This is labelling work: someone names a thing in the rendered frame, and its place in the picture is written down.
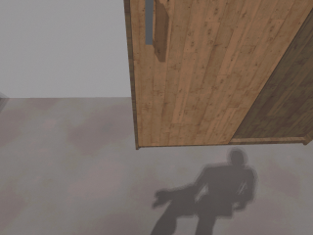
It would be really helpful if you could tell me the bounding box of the wardrobe door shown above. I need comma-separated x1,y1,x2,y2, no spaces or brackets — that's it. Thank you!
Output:
232,8,313,139
130,0,313,147

